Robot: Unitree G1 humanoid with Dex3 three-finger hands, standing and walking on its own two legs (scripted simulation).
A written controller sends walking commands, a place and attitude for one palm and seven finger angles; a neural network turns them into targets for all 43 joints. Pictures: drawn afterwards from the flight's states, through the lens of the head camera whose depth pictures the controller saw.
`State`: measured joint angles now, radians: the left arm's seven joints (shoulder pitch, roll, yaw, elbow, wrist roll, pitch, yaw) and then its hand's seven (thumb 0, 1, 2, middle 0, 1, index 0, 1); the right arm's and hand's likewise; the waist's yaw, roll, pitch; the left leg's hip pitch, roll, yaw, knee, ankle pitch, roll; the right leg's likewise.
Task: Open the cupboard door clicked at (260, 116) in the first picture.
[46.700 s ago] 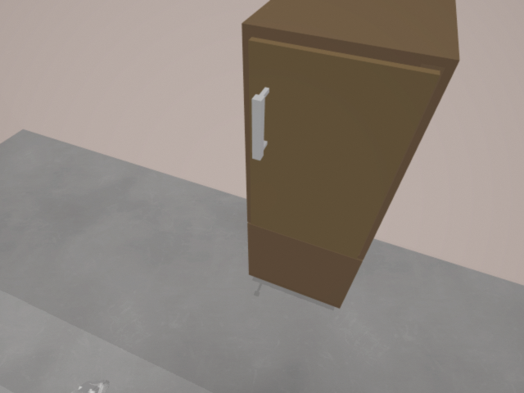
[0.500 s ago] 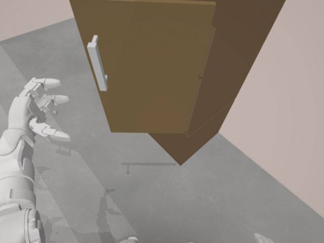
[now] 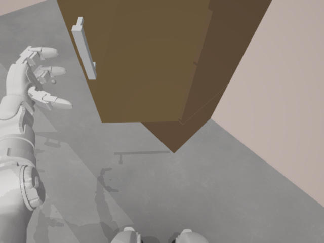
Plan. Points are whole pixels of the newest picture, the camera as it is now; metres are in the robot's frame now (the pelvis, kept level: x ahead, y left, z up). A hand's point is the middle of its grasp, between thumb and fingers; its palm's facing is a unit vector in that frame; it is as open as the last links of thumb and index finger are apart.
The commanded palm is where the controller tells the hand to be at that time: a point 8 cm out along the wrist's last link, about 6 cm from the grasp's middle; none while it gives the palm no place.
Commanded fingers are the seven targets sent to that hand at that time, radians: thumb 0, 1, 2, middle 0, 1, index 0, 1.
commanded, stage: move the hooked fingers beside the handle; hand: left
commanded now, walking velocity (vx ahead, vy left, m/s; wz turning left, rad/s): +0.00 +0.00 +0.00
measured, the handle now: (86, 50) +0.59 +0.19 +0.09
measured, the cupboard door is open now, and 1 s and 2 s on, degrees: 48 48 48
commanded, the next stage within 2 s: slide the fingers in behind the handle in 1.28 s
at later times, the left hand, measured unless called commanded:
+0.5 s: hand (60, 56) +0.55 +0.25 +0.11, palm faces +0.04 -1.00 -0.01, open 14.0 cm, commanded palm +0.53 +0.29 +0.10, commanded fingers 0.00 -0.50 0.30 -0.30 -1.20 -0.30 -1.20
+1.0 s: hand (53, 65) +0.53 +0.26 +0.10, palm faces +0.04 -1.00 +0.00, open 14.0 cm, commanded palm +0.52 +0.30 +0.09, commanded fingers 0.00 -0.50 0.30 -0.30 -1.20 -0.30 -1.20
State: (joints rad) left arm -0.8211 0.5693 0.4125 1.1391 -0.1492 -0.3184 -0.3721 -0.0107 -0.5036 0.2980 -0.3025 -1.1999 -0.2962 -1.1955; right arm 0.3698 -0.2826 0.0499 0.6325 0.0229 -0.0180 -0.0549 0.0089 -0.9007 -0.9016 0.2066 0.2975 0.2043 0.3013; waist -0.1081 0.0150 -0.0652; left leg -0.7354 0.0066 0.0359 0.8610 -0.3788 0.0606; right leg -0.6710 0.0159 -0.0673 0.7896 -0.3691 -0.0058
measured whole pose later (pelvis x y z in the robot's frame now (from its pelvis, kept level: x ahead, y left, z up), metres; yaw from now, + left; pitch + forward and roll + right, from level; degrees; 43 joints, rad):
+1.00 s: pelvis +0.03 +0.00 +0.00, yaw -1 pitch +20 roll -4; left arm -0.93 0.73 0.48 1.26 -0.12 -0.28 -0.44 -0.01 -0.50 0.30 -0.30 -1.20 -0.30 -1.20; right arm 0.40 -0.29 0.05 0.59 0.01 0.11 -0.04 0.00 -0.90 -0.90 0.21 0.30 0.20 0.30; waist -0.16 0.02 -0.10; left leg -0.82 0.04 0.02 0.90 -0.43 0.05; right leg -0.73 0.05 -0.08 0.78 -0.40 -0.01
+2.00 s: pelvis +0.02 +0.00 -0.01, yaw -1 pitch +20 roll -5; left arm -0.95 0.63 0.44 1.22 -0.10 -0.31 -0.31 -0.01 -0.50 0.30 -0.30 -1.20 -0.30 -1.20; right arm 0.43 -0.27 0.05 0.61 0.00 0.09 -0.01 0.00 -0.90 -0.90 0.21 0.30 0.20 0.30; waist -0.17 0.03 -0.10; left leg -0.85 0.04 0.02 0.93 -0.43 0.06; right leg -0.76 0.05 -0.07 0.81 -0.40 -0.01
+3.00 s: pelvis +0.02 -0.02 -0.01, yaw -2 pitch +20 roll -3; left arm -0.97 0.56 0.42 1.23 -0.08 -0.34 -0.22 -0.01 -0.50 0.30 -0.31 -1.20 -0.31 -1.21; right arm 0.44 -0.27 0.03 0.63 -0.01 0.07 0.00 0.01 -0.90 -0.90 0.20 0.30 0.20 0.30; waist -0.18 0.04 -0.10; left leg -0.84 0.04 0.02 0.92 -0.43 0.04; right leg -0.78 0.06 -0.07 0.82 -0.40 -0.03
